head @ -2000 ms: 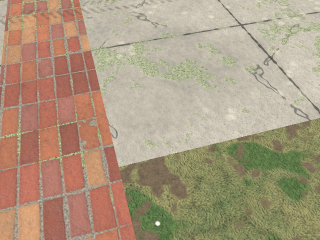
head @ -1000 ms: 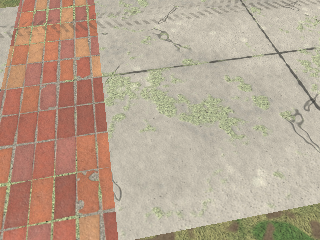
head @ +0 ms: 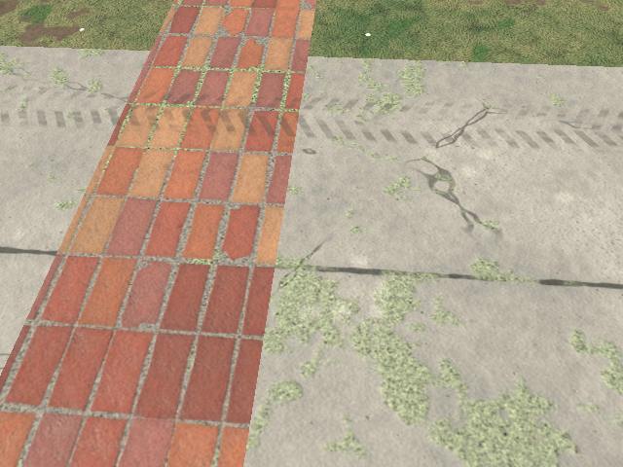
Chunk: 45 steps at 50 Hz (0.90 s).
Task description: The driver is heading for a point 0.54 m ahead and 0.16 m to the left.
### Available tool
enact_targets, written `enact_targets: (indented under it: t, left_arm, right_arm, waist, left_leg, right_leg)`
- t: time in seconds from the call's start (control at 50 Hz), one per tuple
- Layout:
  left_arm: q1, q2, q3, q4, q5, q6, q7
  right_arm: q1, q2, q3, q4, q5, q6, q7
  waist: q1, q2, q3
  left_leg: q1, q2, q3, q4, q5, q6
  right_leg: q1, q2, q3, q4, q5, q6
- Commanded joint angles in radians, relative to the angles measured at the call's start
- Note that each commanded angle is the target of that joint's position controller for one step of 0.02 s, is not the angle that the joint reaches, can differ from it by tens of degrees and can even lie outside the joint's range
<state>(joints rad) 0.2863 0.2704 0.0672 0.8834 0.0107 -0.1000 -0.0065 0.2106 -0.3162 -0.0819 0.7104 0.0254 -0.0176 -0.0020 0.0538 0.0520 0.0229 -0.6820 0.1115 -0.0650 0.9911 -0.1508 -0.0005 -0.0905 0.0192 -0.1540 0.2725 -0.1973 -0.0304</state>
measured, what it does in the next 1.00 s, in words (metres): walks ahead, turning left: left foot, then right foot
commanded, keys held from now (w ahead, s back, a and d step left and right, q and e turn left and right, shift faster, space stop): w+q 0.14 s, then q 0.50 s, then no key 0.06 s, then w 0.18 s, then no key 0.12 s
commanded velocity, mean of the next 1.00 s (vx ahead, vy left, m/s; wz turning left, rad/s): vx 0.24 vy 0.00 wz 0.48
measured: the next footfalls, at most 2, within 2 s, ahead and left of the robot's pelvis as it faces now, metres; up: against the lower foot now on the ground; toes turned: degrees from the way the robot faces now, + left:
left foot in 0.24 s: +0.28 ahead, +0.16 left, +0.00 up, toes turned +11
right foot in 0.74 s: +0.42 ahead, -0.01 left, +0.00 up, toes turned +30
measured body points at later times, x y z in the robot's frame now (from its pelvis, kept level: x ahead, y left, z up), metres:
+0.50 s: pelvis +0.21 +0.07 -0.01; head +0.26 +0.11 +0.44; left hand +0.30 +0.39 -0.12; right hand +0.42 -0.17 -0.09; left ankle +0.24 +0.15 -0.75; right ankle +0.32 -0.09 -0.67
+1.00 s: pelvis +0.33 +0.08 +0.00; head +0.35 +0.08 +0.45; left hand +0.25 +0.36 -0.11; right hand +0.61 -0.06 -0.10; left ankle +0.29 +0.22 -0.71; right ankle +0.38 -0.04 -0.75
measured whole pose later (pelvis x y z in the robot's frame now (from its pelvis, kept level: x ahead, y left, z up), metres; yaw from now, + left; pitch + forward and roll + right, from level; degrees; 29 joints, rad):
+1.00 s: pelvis +0.33 +0.08 +0.00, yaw +28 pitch +2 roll +0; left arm 0.29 0.27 0.05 0.80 0.00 -0.03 0.01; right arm 0.18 -0.29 -0.05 0.65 0.00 -0.02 0.00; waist 0.07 0.02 0.00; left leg -0.43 0.00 -0.05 0.72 -0.33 -0.04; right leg -0.20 -0.01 0.06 0.39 -0.22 0.00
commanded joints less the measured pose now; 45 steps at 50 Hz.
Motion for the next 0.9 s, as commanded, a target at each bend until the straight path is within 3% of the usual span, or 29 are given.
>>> enact_targets:
  t: [0.02,0.08,0.14,0.18,0.2,0.22,0.24,0.26,0.28,0.3,0.32,0.34,0.36,0.4,0.46,0.5,0.56,0.64,0.7,0.72,0.74,0.76,0.78,0.8,0.82,0.84,0.9]
  left_arm:
    - [-0.084,0.158,0.033,-0.07,-0.003,-0.012,0.009]
    - [-0.038,0.185,0.04,-0.054,-0.013,0.003,0.013]
    - [-0.008,0.21,0.049,-0.038,-0.029,0.024,0.012]
    - [-0.036,0.238,0.058,-0.047,-0.038,0.041,0.02]
    - [-0.047,0.249,0.061,-0.053,-0.045,0.051,0.026]
    - [-0.062,0.234,0.055,-0.062,-0.05,0.055,0.029]
    - [-0.03,0.184,0.037,-0.079,-0.019,0.047,0.027]
    - [0.068,0.053,-0.007,-0.13,0.025,0.025,0.013]
    - [0.019,0.155,0.007,-0.111,-0.001,0.007,0.003]
    - [-0.066,0.183,0.016,-0.146,-0.037,0.005,0.002]
    - [-0.088,0.171,0.012,-0.142,-0.028,0.006,0.013]
    - [-0.096,0.169,0.016,-0.136,-0.011,0.015,0.025]
    - [-0.085,0.177,0.021,-0.136,-0.01,0.032,0.029]
    - [-0.052,0.152,0.018,-0.135,-0.001,0.053,0.032]
    - [-0.083,0.126,0.009,-0.149,0.006,0.065,0.041]
    - [-0.124,0.122,0.006,-0.163,0.003,0.072,0.041]
    - [-0.193,0.125,0.006,-0.186,-0.006,0.08,0.035]
    - [-0.234,0.132,0.01,-0.21,-0.008,0.069,0.026]
    - [-0.176,0.132,0.016,-0.198,-0.01,0.052,0.013]
    - [-0.147,0.135,0.017,-0.192,-0.004,0.046,0.008]
    - [-0.133,0.175,0.022,-0.204,0.015,0.047,0.011]
    - [-0.133,0.237,0.034,-0.189,0.033,0.058,0.015]
    - [-0.089,0.201,0.033,-0.185,0.018,0.055,0.012]
    - [-0.071,0.18,0.029,-0.186,0.002,0.05,0.012]
    - [-0.077,0.168,0.025,-0.179,-0.008,0.05,0.014]
    - [-0.08,0.157,0.021,-0.175,-0.019,0.05,0.017]
    - [-0.064,0.151,0.017,-0.169,-0.011,0.054,0.027]
  right_arm:
    - [-0.028,-0.011,0.005,-0.075,-0.001,-0.012,0.019]
    - [-0.132,0.0,0.014,-0.118,-0.002,-0.015,0.038]
    - [-0.186,-0.013,0.012,-0.157,-0.002,-0.011,0.053]
    - [-0.143,-0.048,-0.007,-0.165,-0.014,-0.008,0.058]
    - [-0.052,-0.079,-0.025,-0.147,-0.017,-0.007,0.058]
    - [0.107,-0.128,-0.055,-0.104,-0.018,-0.007,0.049]
    - [0.21,-0.209,-0.083,-0.083,-0.017,0.003,0.024]
    - [0.136,-0.314,-0.082,-0.122,-0.039,-0.003,0.015]
    - [0.16,-0.245,-0.066,-0.156,-0.037,-0.01,0.025]
    - [0.107,-0.197,-0.052,-0.154,-0.031,-0.017,0.032]
    - [0.057,-0.16,-0.044,-0.147,-0.011,-0.019,0.03]
    - [0.009,-0.135,-0.038,-0.152,-0.005,-0.015,0.022]
    - [-0.025,-0.122,-0.031,-0.165,-0.016,-0.01,0.016]
    - [-0.044,-0.138,-0.034,-0.172,-0.036,-0.008,0.01]
    - [-0.028,-0.157,-0.041,-0.159,-0.027,-0.002,-0.007]
    - [-0.026,-0.159,-0.041,-0.156,-0.018,0.011,-0.02]
    - [-0.026,-0.159,-0.04,-0.157,-0.018,0.031,-0.032]
    - [-0.02,-0.152,-0.038,-0.157,-0.02,0.045,-0.032]
    - [-0.048,-0.123,-0.025,-0.164,-0.01,0.051,-0.032]
    - [-0.038,-0.103,-0.016,-0.161,-0.008,0.051,-0.033]
    - [0.009,-0.042,0.005,-0.16,-0.028,0.049,-0.031]
    - [0.066,-0.027,0.011,-0.176,-0.029,0.041,-0.029]
    - [0.039,-0.106,-0.005,-0.174,-0.033,0.028,-0.029]
    - [0.004,-0.148,-0.02,-0.164,-0.02,0.021,-0.026]
    - [-0.007,-0.131,-0.019,-0.151,-0.023,0.022,-0.024]
    - [-0.017,-0.119,-0.016,-0.149,-0.027,0.021,-0.019]
    - [-0.073,-0.055,0.004,-0.149,-0.022,-0.006,-0.001]
  waist:
    - [-0.02,-0.106,0.023]
    - [0.02,-0.091,0.054]
    - [0.024,-0.099,0.071]
    - [-0.023,-0.132,0.032]
    - [-0.077,-0.143,-0.026]
    - [-0.162,-0.119,-0.111]
    - [-0.195,0.008,-0.197]
    - [-0.055,0.259,-0.316]
    - [-0.147,0.096,-0.493]
    - [-0.137,0.051,-0.37]
    - [-0.103,-0.031,-0.241]
    - [-0.074,-0.045,-0.175]
    - [-0.042,-0.021,-0.146]
    - [-0.013,-0.006,-0.15]
    - [-0.018,0.007,-0.172]
    - [-0.029,0.026,-0.181]
    - [-0.052,0.053,-0.156]
    - [-0.067,0.092,-0.13]
    - [-0.038,0.105,-0.146]
    - [-0.025,0.087,-0.157]
    - [-0.047,-0.041,-0.19]
    - [-0.107,-0.296,-0.14]
    - [-0.052,-0.303,-0.113]
    - [-0.026,-0.223,-0.079]
    - [-0.032,-0.193,-0.055]
    - [-0.029,-0.205,-0.028]
    - [-0.007,-0.198,0.002]
  left_leg:
    - [-0.008,0.023,0.003,-0.141,0.141,0.002]
    - [-0.002,0.009,0.057,-0.261,0.166,0.018]
    - [-0.002,-0.011,0.092,-0.328,0.088,0.05]
    - [0.105,-0.079,0.154,-0.357,-0.006,0.082]
    - [0.222,-0.127,0.18,-0.379,-0.02,0.105]
    - [0.445,-0.173,0.183,-0.465,0.099,0.138]
    - [0.738,-0.063,0.009,-0.472,0.382,0.191]
    - [1.028,0.232,-0.514,-0.49,0.665,0.402]
    - [1.043,0.27,-0.596,-0.545,0.676,0.446]
    - [0.948,0.229,-0.452,-0.561,0.663,0.415]
    - [0.798,0.158,-0.335,-0.575,0.584,0.349]
    - [0.673,0.119,-0.281,-0.6,0.527,0.311]
    - [0.561,0.091,-0.245,-0.627,0.534,0.297]
    - [0.454,0.072,-0.215,-0.646,0.597,0.299]
    - [0.441,0.052,-0.203,-0.633,0.604,0.289]
    - [0.446,0.035,-0.218,-0.624,0.494,0.265]
    - [0.438,0.018,-0.272,-0.625,0.276,0.234]
    - [0.474,0.017,-0.364,-0.573,0.247,0.224]
    - [0.51,0.0,-0.385,-0.493,0.31,0.187]
    - [0.466,-0.033,-0.371,-0.47,0.174,0.152]
    - [0.376,-0.107,-0.294,-0.349,-0.112,0.098]
    - [0.172,-0.259,-0.123,-0.213,-0.463,0.043]
    - [0.061,-0.206,-0.108,-0.035,-0.495,0.004]
    - [0.017,-0.176,-0.114,0.044,-0.422,-0.006]
    - [-0.004,-0.158,-0.096,0.061,-0.367,-0.019]
    - [-0.03,-0.14,-0.078,0.057,-0.321,-0.03]
    - [0.045,-0.118,0.02,-0.074,-0.214,-0.037]
  right_leg:
    - [0.001,-0.27,0.093,-0.144,0.249,-0.142]
    - [0.058,-0.287,0.037,-0.136,0.258,-0.131]
    - [0.151,-0.316,0.003,-0.087,0.339,-0.109]
    - [0.177,-0.306,-0.037,0.064,0.733,-0.082]
    - [0.171,-0.29,-0.051,0.21,0.893,-0.065]
    - [0.097,-0.247,-0.073,0.419,0.874,-0.027]
    - [-0.152,-0.187,-0.074,0.721,0.471,0.039]
    - [-0.552,0.015,0.025,1.085,-0.471,0.106]
    - [-0.553,-0.006,0.246,1.177,-0.488,0.095]
    - [-0.615,-0.042,0.241,1.162,-0.397,0.083]
    - [-0.623,-0.084,0.229,1.072,-0.313,0.078]
    - [-0.593,-0.109,0.227,1.0,-0.257,0.083]
    - [-0.524,-0.116,0.23,0.963,-0.225,0.086]
    - [-0.453,-0.091,0.214,0.897,-0.185,0.103]
    - [-0.455,-0.064,0.222,0.76,-0.125,0.127]
    - [-0.454,-0.051,0.235,0.679,-0.064,0.134]
    - [-0.442,-0.029,0.254,0.567,-0.018,0.133]
    - [-0.404,0.004,0.272,0.44,-0.075,0.118]
    - [-0.279,-0.002,0.245,0.233,0.007,0.08]
    - [-0.164,-0.033,0.248,0.12,0.136,0.051]
    - [-0.034,-0.197,0.402,0.08,0.181,-0.01]
    - [0.032,-0.34,0.625,0.04,0.187,-0.166]
    - [0.025,-0.408,0.778,-0.011,-0.046,-0.26]
    - [0.021,-0.369,0.737,-0.026,-0.248,-0.243]
    - [0.011,-0.317,0.673,-0.036,-0.348,-0.197]
    - [0.012,-0.29,0.633,-0.051,-0.365,-0.171]
    - [-0.04,-0.216,0.481,-0.075,-0.172,-0.149]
